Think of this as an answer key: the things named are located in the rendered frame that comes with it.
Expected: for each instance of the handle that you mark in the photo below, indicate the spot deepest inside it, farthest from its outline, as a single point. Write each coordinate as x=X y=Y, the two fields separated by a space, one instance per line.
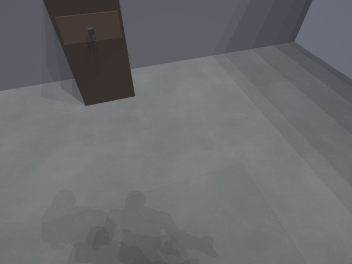
x=91 y=30

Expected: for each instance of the drawer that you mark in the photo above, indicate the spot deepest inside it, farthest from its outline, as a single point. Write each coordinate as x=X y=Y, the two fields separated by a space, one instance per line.
x=73 y=28

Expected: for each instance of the cabinet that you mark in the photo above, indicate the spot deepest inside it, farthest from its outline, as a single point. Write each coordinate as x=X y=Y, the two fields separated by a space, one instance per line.
x=100 y=68

